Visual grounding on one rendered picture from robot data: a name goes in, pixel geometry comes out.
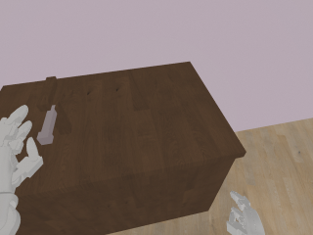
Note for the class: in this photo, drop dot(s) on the left robot forearm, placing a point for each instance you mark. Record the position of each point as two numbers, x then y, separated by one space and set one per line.
10 218

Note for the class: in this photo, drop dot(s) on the tap lever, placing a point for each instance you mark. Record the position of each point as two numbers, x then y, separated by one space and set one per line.
45 136

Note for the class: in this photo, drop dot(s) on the robot right hand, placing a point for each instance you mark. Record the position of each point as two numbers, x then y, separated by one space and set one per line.
248 221

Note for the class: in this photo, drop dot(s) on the robot left hand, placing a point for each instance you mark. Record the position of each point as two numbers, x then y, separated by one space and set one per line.
11 143

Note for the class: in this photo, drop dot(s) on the counter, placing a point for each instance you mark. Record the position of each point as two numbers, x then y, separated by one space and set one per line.
131 148

